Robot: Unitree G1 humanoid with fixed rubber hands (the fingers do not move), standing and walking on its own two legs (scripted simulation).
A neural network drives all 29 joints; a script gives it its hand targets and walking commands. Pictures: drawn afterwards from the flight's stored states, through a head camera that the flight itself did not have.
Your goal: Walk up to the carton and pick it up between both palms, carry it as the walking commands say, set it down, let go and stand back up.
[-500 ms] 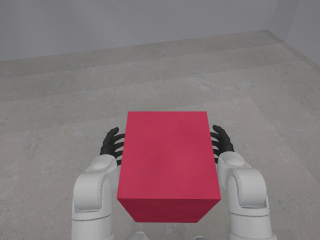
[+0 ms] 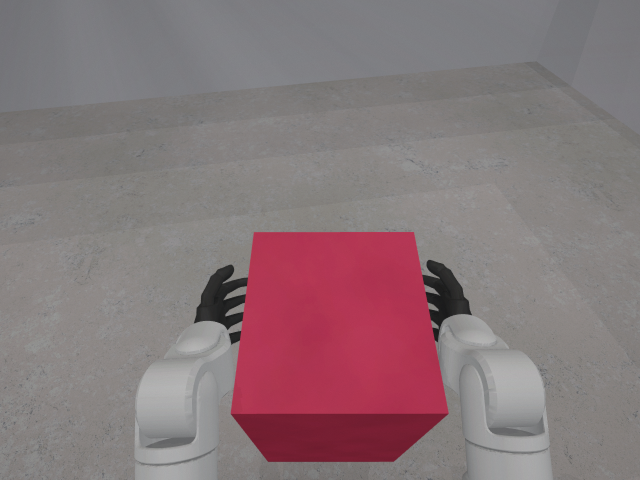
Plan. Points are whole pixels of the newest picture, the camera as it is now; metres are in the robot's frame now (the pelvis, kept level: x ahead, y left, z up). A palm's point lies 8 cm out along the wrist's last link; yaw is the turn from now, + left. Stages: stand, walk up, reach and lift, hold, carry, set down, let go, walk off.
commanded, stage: carry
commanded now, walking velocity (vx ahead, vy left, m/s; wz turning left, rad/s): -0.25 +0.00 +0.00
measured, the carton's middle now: (332, 360) +0.25 +0.01 +0.03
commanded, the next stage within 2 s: none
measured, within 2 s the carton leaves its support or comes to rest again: neither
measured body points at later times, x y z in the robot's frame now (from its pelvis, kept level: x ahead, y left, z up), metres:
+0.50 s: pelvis -0.14 +0.00 +0.01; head -0.18 +0.00 +0.46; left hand +0.10 +0.16 +0.10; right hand +0.13 -0.11 +0.11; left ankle -0.11 +0.12 -0.72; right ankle -0.03 -0.10 -0.72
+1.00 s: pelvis -0.21 -0.01 -0.01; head -0.26 -0.03 +0.44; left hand +0.03 +0.14 +0.09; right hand +0.06 -0.12 +0.09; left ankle -0.12 +0.12 -0.71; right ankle -0.04 -0.10 -0.71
